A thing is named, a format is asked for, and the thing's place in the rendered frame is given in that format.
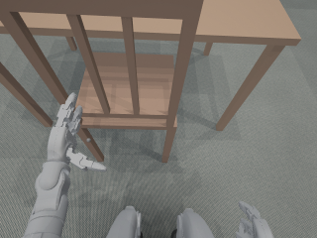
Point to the table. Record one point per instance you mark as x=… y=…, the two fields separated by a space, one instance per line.
x=249 y=22

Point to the robot left hand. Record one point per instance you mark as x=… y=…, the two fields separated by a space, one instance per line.
x=62 y=135

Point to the left robot thigh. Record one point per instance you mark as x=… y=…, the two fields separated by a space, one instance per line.
x=128 y=224

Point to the chair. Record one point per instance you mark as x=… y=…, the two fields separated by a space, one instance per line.
x=118 y=90

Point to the robot left forearm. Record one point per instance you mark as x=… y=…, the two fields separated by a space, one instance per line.
x=48 y=216

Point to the robot right hand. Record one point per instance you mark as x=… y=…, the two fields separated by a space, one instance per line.
x=259 y=228

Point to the robot thigh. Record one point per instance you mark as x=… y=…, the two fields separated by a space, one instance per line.
x=128 y=224
x=192 y=225

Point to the right robot thigh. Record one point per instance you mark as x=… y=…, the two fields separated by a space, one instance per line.
x=192 y=225

